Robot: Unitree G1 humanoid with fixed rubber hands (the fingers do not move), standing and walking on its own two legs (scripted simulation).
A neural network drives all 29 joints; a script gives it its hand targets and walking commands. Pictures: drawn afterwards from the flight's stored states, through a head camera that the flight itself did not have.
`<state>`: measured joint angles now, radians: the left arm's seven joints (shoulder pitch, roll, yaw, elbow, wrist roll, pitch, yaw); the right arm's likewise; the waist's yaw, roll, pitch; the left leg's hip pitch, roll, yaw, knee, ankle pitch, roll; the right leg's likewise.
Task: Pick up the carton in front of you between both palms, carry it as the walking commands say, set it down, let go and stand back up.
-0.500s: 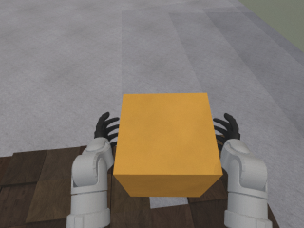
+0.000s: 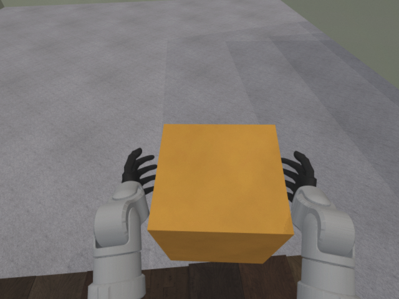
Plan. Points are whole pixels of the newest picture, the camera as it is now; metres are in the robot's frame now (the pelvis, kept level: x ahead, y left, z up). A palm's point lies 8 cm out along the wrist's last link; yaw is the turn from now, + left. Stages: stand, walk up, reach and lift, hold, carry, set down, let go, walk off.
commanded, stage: carry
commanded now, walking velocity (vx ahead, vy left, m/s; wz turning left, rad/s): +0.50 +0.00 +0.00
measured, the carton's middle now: (217, 199) +0.33 +0.00 +0.05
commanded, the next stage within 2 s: none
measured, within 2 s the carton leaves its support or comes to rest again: neither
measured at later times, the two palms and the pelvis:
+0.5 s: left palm (159, 103) +0.64 +0.16 +0.09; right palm (263, 104) +0.63 -0.14 +0.09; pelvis +0.36 +0.02 +0.01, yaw +0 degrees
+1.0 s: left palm (180, 40) +1.02 +0.13 +0.13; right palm (258, 39) +1.04 -0.18 +0.13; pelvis +0.68 -0.04 -0.01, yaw +0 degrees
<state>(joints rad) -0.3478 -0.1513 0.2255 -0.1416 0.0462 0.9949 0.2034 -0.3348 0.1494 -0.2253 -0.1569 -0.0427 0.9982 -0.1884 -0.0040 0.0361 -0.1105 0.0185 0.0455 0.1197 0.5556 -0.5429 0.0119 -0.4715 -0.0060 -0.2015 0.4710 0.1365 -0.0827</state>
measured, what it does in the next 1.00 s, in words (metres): walks ahead: left foot, then right foot 0.03 m lower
